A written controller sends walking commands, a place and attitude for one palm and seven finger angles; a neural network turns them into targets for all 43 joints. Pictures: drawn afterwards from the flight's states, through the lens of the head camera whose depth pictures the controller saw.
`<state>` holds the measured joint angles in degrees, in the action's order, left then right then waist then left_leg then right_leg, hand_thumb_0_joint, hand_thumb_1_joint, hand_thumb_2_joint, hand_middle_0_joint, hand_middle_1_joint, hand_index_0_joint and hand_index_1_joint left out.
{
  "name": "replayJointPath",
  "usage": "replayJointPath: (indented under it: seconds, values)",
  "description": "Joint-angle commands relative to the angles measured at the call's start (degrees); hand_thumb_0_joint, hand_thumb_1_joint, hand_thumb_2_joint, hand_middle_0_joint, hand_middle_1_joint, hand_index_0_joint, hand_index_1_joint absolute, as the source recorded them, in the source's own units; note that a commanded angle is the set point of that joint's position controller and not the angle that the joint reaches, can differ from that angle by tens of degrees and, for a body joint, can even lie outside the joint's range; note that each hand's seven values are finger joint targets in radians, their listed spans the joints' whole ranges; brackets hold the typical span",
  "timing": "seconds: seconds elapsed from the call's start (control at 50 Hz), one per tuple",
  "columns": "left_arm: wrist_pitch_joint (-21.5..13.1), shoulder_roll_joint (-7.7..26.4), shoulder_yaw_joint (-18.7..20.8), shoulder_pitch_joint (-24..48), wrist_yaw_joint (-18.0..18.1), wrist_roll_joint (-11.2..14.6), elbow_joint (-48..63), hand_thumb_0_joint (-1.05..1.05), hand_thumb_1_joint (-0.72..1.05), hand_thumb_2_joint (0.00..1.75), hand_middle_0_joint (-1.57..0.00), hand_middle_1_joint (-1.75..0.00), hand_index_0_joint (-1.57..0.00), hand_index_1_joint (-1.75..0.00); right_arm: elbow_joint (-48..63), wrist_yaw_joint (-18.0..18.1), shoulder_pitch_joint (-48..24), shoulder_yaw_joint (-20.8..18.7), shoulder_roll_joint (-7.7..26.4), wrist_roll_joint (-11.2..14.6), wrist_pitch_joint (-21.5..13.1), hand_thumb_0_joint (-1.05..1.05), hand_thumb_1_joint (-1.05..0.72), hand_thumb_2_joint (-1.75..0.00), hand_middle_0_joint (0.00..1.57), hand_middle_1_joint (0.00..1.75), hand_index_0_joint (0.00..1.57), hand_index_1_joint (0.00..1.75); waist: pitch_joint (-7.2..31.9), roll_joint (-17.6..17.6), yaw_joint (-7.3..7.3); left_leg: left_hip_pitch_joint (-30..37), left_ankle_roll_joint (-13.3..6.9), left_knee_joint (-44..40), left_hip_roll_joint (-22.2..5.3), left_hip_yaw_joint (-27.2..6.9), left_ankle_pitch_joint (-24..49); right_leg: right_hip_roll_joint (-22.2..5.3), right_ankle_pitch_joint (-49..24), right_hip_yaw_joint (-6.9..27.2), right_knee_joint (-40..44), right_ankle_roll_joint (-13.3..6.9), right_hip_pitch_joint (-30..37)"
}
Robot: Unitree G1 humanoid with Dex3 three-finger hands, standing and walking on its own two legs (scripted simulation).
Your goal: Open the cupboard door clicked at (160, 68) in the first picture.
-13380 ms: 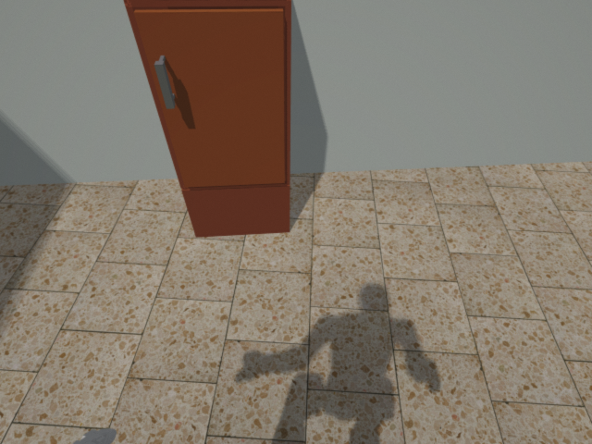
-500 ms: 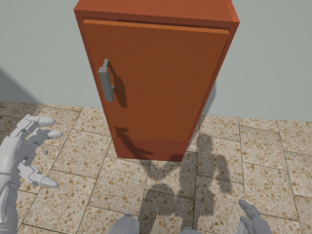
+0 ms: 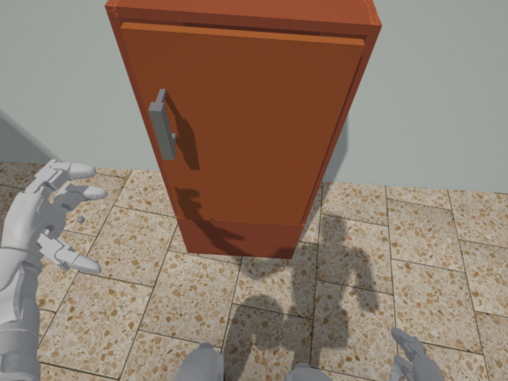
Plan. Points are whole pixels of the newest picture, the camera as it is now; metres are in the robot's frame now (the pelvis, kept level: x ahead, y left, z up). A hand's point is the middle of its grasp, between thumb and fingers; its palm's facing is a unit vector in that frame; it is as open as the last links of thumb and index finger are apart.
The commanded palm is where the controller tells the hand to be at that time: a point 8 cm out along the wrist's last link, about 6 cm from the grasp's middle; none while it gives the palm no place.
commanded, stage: move the hooked fingers beside the handle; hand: left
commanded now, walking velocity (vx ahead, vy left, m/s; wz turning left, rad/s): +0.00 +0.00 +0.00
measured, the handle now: (165, 125) +0.55 +0.19 +0.04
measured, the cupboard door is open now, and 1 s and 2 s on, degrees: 0 0 0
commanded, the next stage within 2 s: none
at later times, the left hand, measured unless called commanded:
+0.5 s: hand (99, 182) +0.40 +0.27 +0.05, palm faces -0.04 -1.00 -0.02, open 14.0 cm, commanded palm +0.38 +0.32 +0.05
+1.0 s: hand (113, 154) +0.46 +0.27 +0.05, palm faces -0.02 -1.00 -0.02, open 14.0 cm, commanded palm +0.45 +0.31 +0.05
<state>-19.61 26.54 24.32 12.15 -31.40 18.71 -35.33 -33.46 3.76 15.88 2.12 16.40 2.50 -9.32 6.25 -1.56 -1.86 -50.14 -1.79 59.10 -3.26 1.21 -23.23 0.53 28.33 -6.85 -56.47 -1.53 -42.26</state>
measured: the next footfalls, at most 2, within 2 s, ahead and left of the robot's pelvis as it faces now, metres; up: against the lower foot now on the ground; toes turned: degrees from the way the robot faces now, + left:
none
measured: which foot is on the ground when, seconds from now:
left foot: down 0.00-1.00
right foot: down 0.00-1.00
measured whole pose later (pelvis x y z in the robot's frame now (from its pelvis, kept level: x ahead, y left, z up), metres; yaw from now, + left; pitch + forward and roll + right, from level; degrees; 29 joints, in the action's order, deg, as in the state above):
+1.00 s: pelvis +0.00 +0.02 -0.02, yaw -2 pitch +21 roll -5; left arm -23.3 33.8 26.3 41.5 -25.9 9.4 -62.2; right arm -35.7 2.0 19.9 2.2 16.2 0.9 0.6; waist 6.7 -0.9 -6.8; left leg -59.7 -3.3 63.7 -3.9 2.4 -24.9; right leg 0.9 28.7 -5.4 -60.0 -0.1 -51.9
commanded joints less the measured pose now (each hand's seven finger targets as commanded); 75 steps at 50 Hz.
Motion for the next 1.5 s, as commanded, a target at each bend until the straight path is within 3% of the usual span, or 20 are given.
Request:
replayJointPath:
  seconds: [0.0, 0.02, 0.18, 0.24, 0.28, 0.42, 0.48, 0.56, 0.58, 0.64, 0.82, 0.88, 0.92, 1.0, 1.1, 1.22, 1.26, 1.34, 1.38, 1.48]
  values:
    - [-3.39, 15.89, 5.03, 14.63, 1.38, 1.29, 8.96, 0.0, -0.5, 0.3, -0.3, -1.2, -0.3, -1.2, 6.73, 0.6, 2.16, -3.98, 9.14, -0.08, -1.5, 0.0, -0.9, -0.9, 0.2, 0.3, 0.2, 0.3, 17.06, -2.99, -0.38, 17.22, -0.5, -7.97, 1.88, -3.49, 11.19, 1.75, -12.41, 5.41, 8.53, 0.21, 2.24]
    - [-3.27, 17.68, 7.01, 14.51, 1.75, 1.19, 7.19, 0.0, -0.5, 0.3, -0.3, -1.2, -0.3, -1.2, 6.59, 0.58, 2.45, -4.09, 9.34, -0.07, -1.06, 0.0, -0.9, -0.9, 0.2, 0.3, 0.2, 0.3, 16.9, -1.6, -0.23, 15.86, -0.47, -7.8, 1.88, -3.11, 11.26, 1.65, -13.0, 5.71, 8.58, 0.49, 3.1]
    - [-4.95, 19.66, 7.71, 20.08, 1.61, -0.06, 3.79, 0.0, -0.5, 0.3, -0.3, -1.2, -0.3, -1.2, 5.96, 0.16, 4.19, -4.43, 9.48, -0.18, 0.8, 0.0, -0.9, -0.9, 0.2, 0.3, 0.2, 0.3, 18.79, -4.11, -0.73, 16.04, -0.43, -7.06, 1.76, -2.7, 12.72, 1.79, -14.49, 5.95, 7.69, 0.44, 2.61]
    - [-5.45, 17.03, 4.63, 24.03, 1.13, -0.43, 3.45, 0.0, -0.5, 0.3, -0.3, -1.2, -0.3, -1.2, 5.44, 0.06, 4.73, -4.52, 9.47, -0.22, 1.27, 0.0, -0.9, -0.9, 0.2, 0.3, 0.2, 0.3, 19.78, -5.38, -1.81, 18.61, -0.38, -6.9, 1.5, -3.39, 13.16, 2.01, -13.97, 5.41, 7.29, 0.33, -0.47]
    - [-5.39, 17.2, 4.19, 26.31, 1.36, -0.93, 1.95, 0.0, -0.5, 0.3, -0.3, -1.2, -0.3, -1.2, 4.87, 0.04, 5.21, -4.61, 9.74, -0.27, 1.66, 0.0, -0.9, -0.9, 0.2, 0.3, 0.2, 0.3, 19.05, -5.82, -2.31, 19.34, -0.26, -7.08, 1.28, -4.03, 12.77, 2.02, -12.7, 4.79, 7.19, 0.19, -2.41]
    - [-5.39, 18.93, 5.24, 29.74, 2.59, -2.31, -0.6, 0.0, -0.5, 0.3, -0.3, -1.2, -0.3, -1.2, 4.47, -0.28, 6.87, -4.88, 10.23, -0.64, 3.4, 0.0, -0.9, -0.9, 0.2, 0.3, 0.2, 0.3, 22.02, -5.86, -1.81, 22.73, 0.29, -6.53, 0.72, -5.19, 17.08, 2.3, -14.2, 4.0, 5.82, -0.15, -4.61]
    - [-5.35, 19.81, 5.76, 31.18, 3.62, -3.19, -2.75, 0.0, -0.5, 0.3, -0.3, -1.2, -0.3, -1.2, 4.53, -0.36, 7.12, -4.76, 10.21, -0.71, 4.26, 0.0, -0.9, -0.9, 0.2, 0.3, 0.2, 0.3, 20.79, -6.44, -1.79, 21.36, 0.31, -6.56, 0.85, -4.99, 16.56, 2.24, -13.94, 4.0, 5.81, -0.17, -4.62]
    - [-6.1, 18.58, 4.34, 35.04, 4.34, -4.01, -4.37, 0.0, -0.5, 0.3, -0.3, -1.2, -0.3, -1.2, 4.36, -0.68, 7.61, -4.69, 10.14, -0.96, 5.16, 0.0, -0.9, -0.9, 0.2, 0.3, 0.2, 0.3, 21.6, -5.96, -2.7, 22.39, 0.36, -6.03, 0.58, -5.4, 16.71, 2.43, -13.54, 3.82, 5.54, -0.1, -6.21]
    - [-6.43, 20.33, 5.51, 35.74, 4.6, -4.33, -4.56, 0.0, -0.5, 0.3, -0.3, -1.2, -0.3, -1.2, 4.08, -0.65, 7.81, -4.8, 10.43, -1.06, 5.41, 0.0, -0.9, -0.9, 0.2, 0.3, 0.2, 0.3, 22.26, -6.52, -2.35, 22.47, 0.5, -5.94, 0.48, -5.58, 16.8, 2.38, -13.42, 3.82, 5.22, -0.21, -6.13]
    - [-6.49, 18.32, 3.45, 37.85, 4.35, -4.63, -7.09, 0.0, -0.5, 0.3, -0.3, -1.2, -0.3, -1.2, 3.73, -0.79, 8.2, -4.65, 10.27, -1.06, 6.16, 0.0, -0.9, -0.9, 0.2, 0.3, 0.2, 0.3, 21.98, -5.9, -3.38, 22.32, 0.42, -5.49, 0.39, -5.66, 16.19, 2.53, -12.9, 3.74, 5.19, -0.04, -7.72]
    - [-7.7, 20.68, 3.0, 48.26, 5.43, -6.83, -12.94, 0.0, -0.5, 0.3, -0.3, -1.2, -0.3, -1.2, 2.01, -0.64, 9.74, -4.34, 10.8, -1.43, 7.91, 0.0, -0.9, -0.9, 0.2, 0.3, 0.2, 0.3, 22.84, -7.4, -4.77, 22.38, 0.39, -4.57, 0.11, -7.01, 14.02, 2.6, -10.14, 3.64, 4.26, -0.23, -11.85]
    - [-7.66, 23.82, 4.66, 50.11, 5.93, -7.63, -14.88, 0.0, -0.5, 0.3, -0.3, -1.2, -0.3, -1.2, 1.44, -0.5, 10.54, -4.28, 11.15, -1.57, 8.56, 0.0, -0.9, -0.9, 0.2, 0.3, 0.2, 0.3, 23.58, -7.08, -4.92, 21.28, 0.35, -4.11, 0.03, -7.01, 13.91, 2.58, -10.23, 3.67, 3.91, -0.2, -11.46]
    - [-7.91, 23.41, 3.83, 52.01, 5.86, -8.04, -14.65, 0.0, -0.5, 0.3, -0.3, -1.2, -0.3, -1.2, 1.36, -0.68, 10.97, -4.17, 11.06, -1.75, 8.8, 0.0, -0.9, -0.9, 0.2, 0.3, 0.2, 0.3, 25.27, -9.07, -5.03, 22.78, 0.43, -3.54, -0.06, -7.2, 15.53, 2.7, -10.77, 3.66, 3.39, -0.3, -12.48]
    - [-7.27, 24.14, 3.87, 53.94, 5.95, -8.33, -17.38, 0.0, -0.5, 0.3, -0.3, -1.2, -0.3, -1.2, 1.0, -0.66, 11.78, -4.03, 11.1, -1.79, 9.66, 0.0, -0.9, -0.9, 0.2, 0.3, 0.2, 0.3, 24.01, -8.2, -5.99, 20.64, 0.1, -2.7, -0.1, -6.9, 15.49, 2.91, -11.23, 3.8, 3.34, -0.2, -12.73]
    - [-6.5, 28.1, 6.33, 54.32, 5.99, -8.87, -19.88, 0.0, -0.5, 0.3, -0.3, -1.2, -0.3, -1.2, 0.97, -0.7, 13.19, -3.94, 11.57, -1.96, 10.54, 0.0, -0.9, -0.9, 0.2, 0.3, 0.2, 0.3, 25.49, -7.54, -6.14, 18.46, -0.23, -1.16, -0.04, -6.17, 17.74, 3.14, -13.7, 4.22, 2.78, 0.03, -11.39]
    - [-6.63, 31.16, 6.73, 59.57, 5.61, -9.89, -20.07, 0.0, -0.5, 0.3, -0.3, -1.2, -0.3, -1.2, 0.67, -0.76, 14.15, -3.62, 11.89, -2.09, 11.2, 0.0, -0.9, -0.9, 0.2, 0.3, 0.2, 0.3, 26.83, -10.74, -7.06, 18.74, -0.15, -0.14, -0.38, -6.37, 18.06, 3.27, -13.39, 4.37, 2.19, 0.15, -13.38]
    - [-6.22, 30.74, 6.46, 58.89, 5.44, -10.05, -21.11, 0.0, -0.5, 0.3, -0.3, -1.2, -0.3, -1.2, 0.46, -0.82, 14.6, -3.67, 11.98, -2.22, 11.46, 0.0, -0.9, -0.9, 0.2, 0.3, 0.2, 0.3, 27.27, -9.93, -7.26, 18.58, -0.14, 0.19, -0.43, -6.71, 18.22, 3.33, -13.27, 4.16, 2.0, 0.15, -13.75]
    - [-5.57, 29.88, 6.89, 54.52, 4.53, -9.4, -20.12, 0.0, -0.5, 0.3, -0.3, -1.2, -0.3, -1.2, 1.02, -1.25, 15.07, -4.02, 11.96, -2.28, 12.0, 0.0, -0.9, -0.9, 0.2, 0.3, 0.2, 0.3, 30.13, -10.04, -6.09, 20.8, 0.03, 0.16, -0.51, -6.73, 21.86, 3.48, -15.7, 3.85, 1.83, 0.16, -12.76]
    - [-5.3, 31.09, 8.19, 53.55, 4.71, -9.19, -18.93, 0.0, -0.5, 0.3, -0.3, -1.2, -0.3, -1.2, 1.34, -1.26, 14.97, -4.21, 11.94, -2.14, 12.27, 0.0, -0.9, -0.9, 0.2, 0.3, 0.2, 0.3, 29.54, -9.24, -5.71, 19.47, -0.2, -0.04, -0.36, -6.17, 21.57, 3.47, -16.48, 4.04, 2.14, 0.3, -11.06]
    - [-6.14, 28.07, 6.68, 53.75, 5.71, -8.85, -14.79, 0.0, -0.5, 0.3, -0.3, -1.2, -0.3, -1.2, 1.49, -1.69, 14.52, -4.31, 11.3, -2.05, 12.6, 0.0, -0.9, -0.9, 0.2, 0.3, 0.2, 0.3, 29.38, -10.84, -5.86, 22.94, 0.08, -0.86, -0.53, -6.64, 22.36, 3.77, -15.76, 3.49, 2.64, 0.17, -12.57]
